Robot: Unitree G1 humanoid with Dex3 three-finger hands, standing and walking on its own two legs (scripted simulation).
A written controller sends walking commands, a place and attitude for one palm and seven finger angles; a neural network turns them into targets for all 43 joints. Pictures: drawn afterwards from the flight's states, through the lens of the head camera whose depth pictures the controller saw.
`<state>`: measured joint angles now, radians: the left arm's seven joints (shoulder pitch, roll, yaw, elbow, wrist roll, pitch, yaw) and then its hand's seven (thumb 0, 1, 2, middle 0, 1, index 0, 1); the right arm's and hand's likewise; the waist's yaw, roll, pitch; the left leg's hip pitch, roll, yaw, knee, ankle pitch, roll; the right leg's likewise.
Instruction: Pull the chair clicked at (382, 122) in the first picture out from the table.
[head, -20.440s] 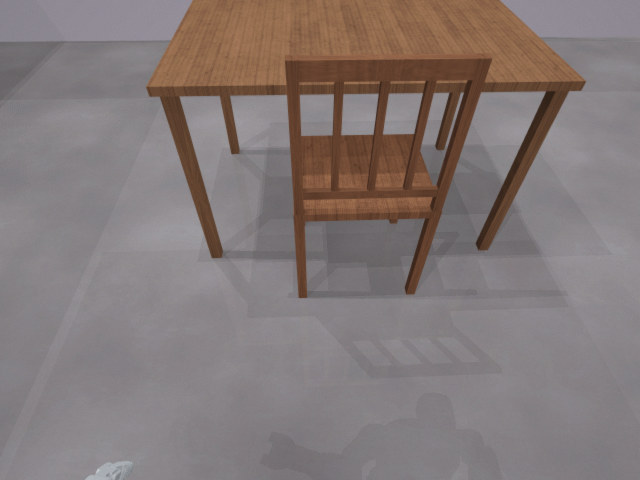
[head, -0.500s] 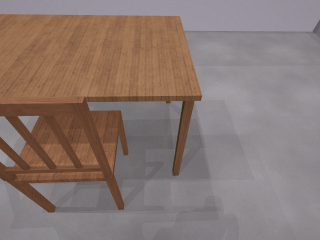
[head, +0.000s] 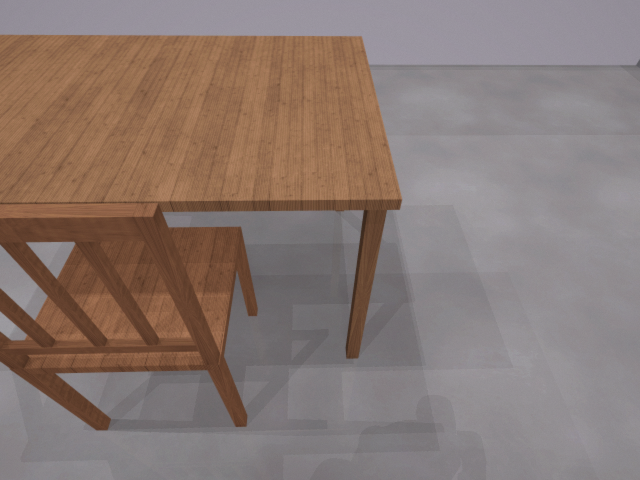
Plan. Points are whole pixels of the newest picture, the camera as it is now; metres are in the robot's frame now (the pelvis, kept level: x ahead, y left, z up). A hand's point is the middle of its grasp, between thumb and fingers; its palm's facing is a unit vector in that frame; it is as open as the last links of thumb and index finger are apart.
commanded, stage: look again from close up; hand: left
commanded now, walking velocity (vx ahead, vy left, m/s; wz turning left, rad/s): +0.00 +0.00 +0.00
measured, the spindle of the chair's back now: (62, 299) +0.39 +0.47 -0.09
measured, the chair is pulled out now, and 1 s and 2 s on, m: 0.00 0.00 0.00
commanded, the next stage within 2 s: none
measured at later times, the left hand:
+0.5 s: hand out of the picture -0.03 +0.15 -0.17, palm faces +0.05 -0.98 -0.19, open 7.4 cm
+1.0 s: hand out of the picture -0.05 +0.15 -0.17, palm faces +0.06 -0.98 -0.17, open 7.4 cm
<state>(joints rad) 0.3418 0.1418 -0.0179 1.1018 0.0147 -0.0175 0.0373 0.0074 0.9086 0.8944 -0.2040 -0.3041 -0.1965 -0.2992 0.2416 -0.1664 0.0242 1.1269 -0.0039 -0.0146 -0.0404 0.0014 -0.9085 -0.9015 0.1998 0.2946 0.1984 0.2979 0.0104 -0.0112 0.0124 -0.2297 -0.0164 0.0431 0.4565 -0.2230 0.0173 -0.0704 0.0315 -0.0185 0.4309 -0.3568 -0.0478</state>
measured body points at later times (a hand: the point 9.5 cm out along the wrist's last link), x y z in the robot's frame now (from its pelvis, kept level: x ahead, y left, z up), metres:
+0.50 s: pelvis +0.00 -0.01 +0.00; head +0.00 -0.01 +0.45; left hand -0.03 +0.20 -0.16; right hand +0.01 -0.23 -0.16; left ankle +0.01 +0.11 -0.74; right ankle -0.08 -0.08 -0.74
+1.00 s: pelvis -0.01 -0.01 +0.00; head +0.00 -0.01 +0.45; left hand -0.05 +0.20 -0.16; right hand -0.01 -0.22 -0.16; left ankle +0.01 +0.11 -0.74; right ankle -0.08 -0.08 -0.74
